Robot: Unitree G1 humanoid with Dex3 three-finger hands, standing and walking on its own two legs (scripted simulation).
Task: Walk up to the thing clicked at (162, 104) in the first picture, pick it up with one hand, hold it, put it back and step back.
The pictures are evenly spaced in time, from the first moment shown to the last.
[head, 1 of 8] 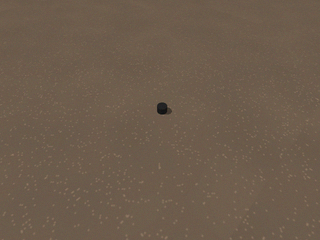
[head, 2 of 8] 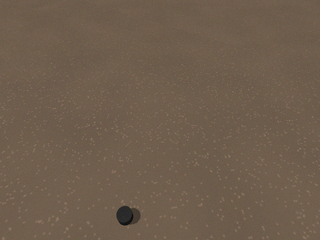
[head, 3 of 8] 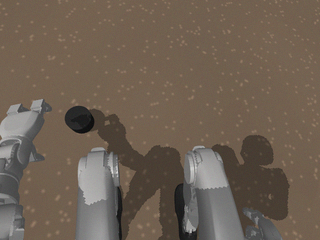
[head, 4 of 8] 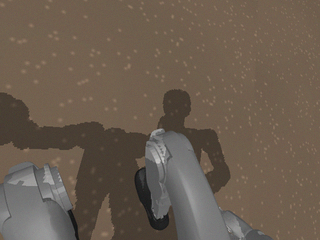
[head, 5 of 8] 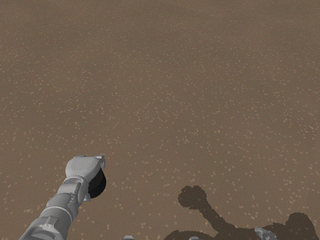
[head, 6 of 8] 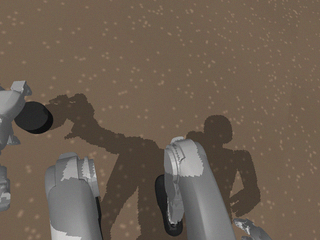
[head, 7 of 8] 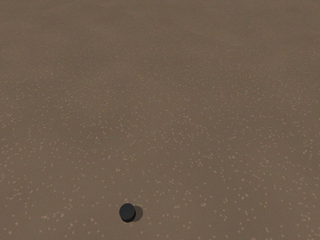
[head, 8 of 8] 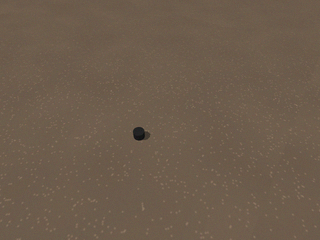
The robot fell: no
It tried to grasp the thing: yes
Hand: left
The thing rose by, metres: 0.67
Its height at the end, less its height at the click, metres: +0.00
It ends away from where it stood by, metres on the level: 0.01
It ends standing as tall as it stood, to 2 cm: yes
